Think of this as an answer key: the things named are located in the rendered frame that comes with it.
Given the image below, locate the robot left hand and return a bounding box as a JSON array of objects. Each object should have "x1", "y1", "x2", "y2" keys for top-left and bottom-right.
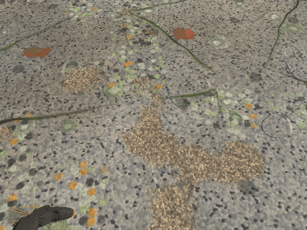
[{"x1": 12, "y1": 205, "x2": 74, "y2": 230}]

